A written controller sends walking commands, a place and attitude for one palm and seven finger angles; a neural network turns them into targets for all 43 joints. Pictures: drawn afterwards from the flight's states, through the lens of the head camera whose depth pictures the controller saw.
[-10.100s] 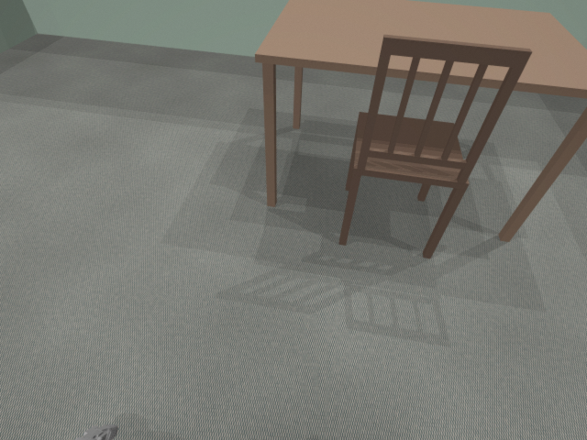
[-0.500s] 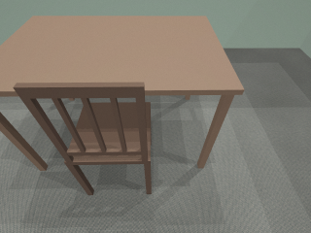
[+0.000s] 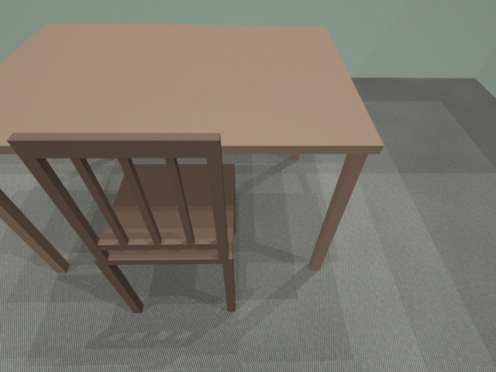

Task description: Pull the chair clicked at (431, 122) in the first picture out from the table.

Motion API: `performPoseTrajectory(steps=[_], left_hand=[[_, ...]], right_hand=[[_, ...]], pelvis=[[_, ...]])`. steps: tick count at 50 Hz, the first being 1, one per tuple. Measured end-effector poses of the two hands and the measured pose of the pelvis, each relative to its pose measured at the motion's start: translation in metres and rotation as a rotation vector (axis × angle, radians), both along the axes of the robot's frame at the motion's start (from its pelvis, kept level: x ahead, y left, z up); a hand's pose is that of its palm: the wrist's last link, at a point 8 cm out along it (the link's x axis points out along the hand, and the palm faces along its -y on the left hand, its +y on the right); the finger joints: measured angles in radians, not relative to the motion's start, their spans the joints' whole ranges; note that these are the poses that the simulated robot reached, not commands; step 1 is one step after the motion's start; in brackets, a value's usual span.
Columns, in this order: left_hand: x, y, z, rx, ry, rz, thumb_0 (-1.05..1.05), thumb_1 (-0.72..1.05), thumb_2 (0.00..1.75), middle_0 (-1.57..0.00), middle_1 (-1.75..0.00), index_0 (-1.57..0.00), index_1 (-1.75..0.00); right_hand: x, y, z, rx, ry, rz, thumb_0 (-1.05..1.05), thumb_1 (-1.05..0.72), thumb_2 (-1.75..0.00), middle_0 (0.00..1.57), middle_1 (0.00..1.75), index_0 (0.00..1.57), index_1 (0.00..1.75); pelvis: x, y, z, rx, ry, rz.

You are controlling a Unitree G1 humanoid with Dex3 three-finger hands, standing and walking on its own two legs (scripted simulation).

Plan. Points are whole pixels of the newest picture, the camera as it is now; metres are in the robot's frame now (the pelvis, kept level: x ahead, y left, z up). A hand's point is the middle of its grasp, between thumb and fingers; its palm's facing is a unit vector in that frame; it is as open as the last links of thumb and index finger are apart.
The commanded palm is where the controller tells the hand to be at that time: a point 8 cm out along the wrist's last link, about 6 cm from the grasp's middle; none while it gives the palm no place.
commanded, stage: shuffle to correct the standing spot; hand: left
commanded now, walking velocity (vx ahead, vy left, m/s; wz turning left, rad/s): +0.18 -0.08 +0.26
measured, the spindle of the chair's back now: (143, 205) +0.48 +0.28 -0.09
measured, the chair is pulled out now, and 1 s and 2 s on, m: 0.00 0.00 0.00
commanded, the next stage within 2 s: come to a stop and stand still in 0.12 s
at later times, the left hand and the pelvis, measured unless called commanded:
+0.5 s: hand out of the picture +0.04 +0.16 -0.17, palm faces +0.13 -0.98 -0.18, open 7.4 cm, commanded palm none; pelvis +0.07 +0.00 +0.00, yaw +2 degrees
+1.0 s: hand out of the picture +0.08 +0.22 -0.17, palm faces +0.08 -0.96 -0.27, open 7.4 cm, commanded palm none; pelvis +0.03 +0.03 -0.02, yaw +2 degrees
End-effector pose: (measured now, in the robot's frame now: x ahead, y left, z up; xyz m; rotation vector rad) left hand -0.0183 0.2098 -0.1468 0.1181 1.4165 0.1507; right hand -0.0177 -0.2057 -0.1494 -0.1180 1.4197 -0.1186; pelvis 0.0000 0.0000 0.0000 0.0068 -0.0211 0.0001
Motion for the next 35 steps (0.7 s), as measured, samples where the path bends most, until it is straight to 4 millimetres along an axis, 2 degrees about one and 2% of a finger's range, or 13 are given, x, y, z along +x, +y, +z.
performPoseTrajectory(steps=[6, 11, 18, 24, 29, 32, 35], left_hand=[[0.002, -0.005, -0.006, -0.01, 0.01, 0.026, 0.0, 0.91, 0.9, -0.2, -0.3, -0.19, -0.3], [0.004, -0.011, -0.013, -0.021, 0.025, 0.067, 0.0, 0.91, 0.9, -0.2, -0.3, -0.19, -0.3], [0.004, -0.013, -0.021, -0.051, 0.101, 0.104, 0.0, 0.91, 0.9, -0.2, -0.3, -0.19, -0.3], [0.04, -0.006, -0.002, -0.011, 0.054, 0.107, 0.01, 0.91, 0.9, -0.2, -0.3, -0.19, -0.3], [0.064, 0.008, 0.016, 0.059, -0.021, 0.075, 0.0, 0.91, 0.9, -0.2, -0.3, -0.2, -0.3], [0.064, 0.016, 0.015, 0.076, -0.038, 0.079, 0.0, 0.91, 0.9, -0.2, -0.3, -0.2, -0.3], [0.057, 0.023, 0.003, 0.067, -0.017, 0.076, 0.0, 0.91, 0.9, -0.2, -0.3, -0.2, -0.3]], right_hand=[[-0.004, -0.004, -0.003, 0.005, 0.049, 0.003, 0.0, -0.91, -0.9, 0.2, 0.3, 0.19, 0.3], [0.006, -0.007, -0.005, -0.004, 0.081, 0.019, 0.0, -0.91, -0.9, 0.2, 0.3, 0.19, 0.3], [0.05, -0.001, 0.0, -0.042, 0.04, 0.035, 0.0, -0.91, -0.9, 0.2, 0.3, 0.19, 0.3], [0.074, 0.0, 0.007, -0.036, 0.026, 0.023, 0.01, -0.93, -0.9, 0.2, 0.3, 0.2, 0.3], [0.091, -0.013, 0.012, -0.041, 0.003, 0.002, 0.02, -0.93, -0.9, 0.2, 0.3, 0.2, 0.3], [0.108, -0.017, 0.012, -0.054, -0.02, 0.025, 0.01, -0.92, -0.9, 0.2, 0.3, 0.2, 0.3], [0.128, -0.016, 0.005, -0.062, -0.076, 0.036, 0.01, -0.92, -0.9, 0.2, 0.3, 0.19, 0.3]], pelvis=[[0.013, -0.006, -0.005, -0.002, 0.013, 0.023], [0.029, -0.009, -0.011, -0.016, 0.027, 0.045], [0.054, -0.001, -0.013, -0.016, 0.034, 0.056], [0.07, -0.001, 0.001, 0.007, 0.017, 0.045], [0.07, -0.003, 0.01, 0.022, 0.019, 0.05], [0.066, -0.001, 0.008, 0.026, 0.017, 0.056], [0.064, 0.005, -0.003, 0.019, 0.018, 0.039]])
